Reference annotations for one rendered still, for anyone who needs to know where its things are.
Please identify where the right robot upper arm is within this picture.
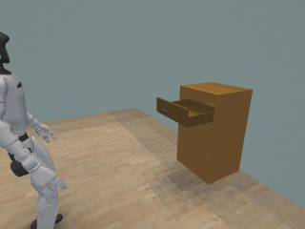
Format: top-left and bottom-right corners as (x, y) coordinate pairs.
(0, 76), (13, 131)

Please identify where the cabinet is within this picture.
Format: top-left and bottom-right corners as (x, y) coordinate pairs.
(176, 82), (253, 185)

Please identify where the drawer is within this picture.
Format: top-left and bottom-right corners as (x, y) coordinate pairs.
(156, 97), (214, 128)

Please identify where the humanoid robot torso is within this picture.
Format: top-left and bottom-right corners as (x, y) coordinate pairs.
(0, 73), (34, 161)

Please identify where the handle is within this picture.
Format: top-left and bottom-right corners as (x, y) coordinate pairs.
(160, 108), (173, 115)

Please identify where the robot right hand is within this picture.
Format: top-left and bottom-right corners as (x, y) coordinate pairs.
(31, 165), (68, 199)

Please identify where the robot left hand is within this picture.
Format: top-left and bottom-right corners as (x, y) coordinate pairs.
(34, 124), (57, 143)

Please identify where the right robot forearm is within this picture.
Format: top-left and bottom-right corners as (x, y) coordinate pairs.
(0, 122), (42, 174)

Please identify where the left robot forearm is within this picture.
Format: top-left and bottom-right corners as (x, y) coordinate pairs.
(27, 112), (41, 129)

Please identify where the left robot shin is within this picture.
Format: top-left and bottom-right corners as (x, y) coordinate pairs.
(36, 194), (43, 205)

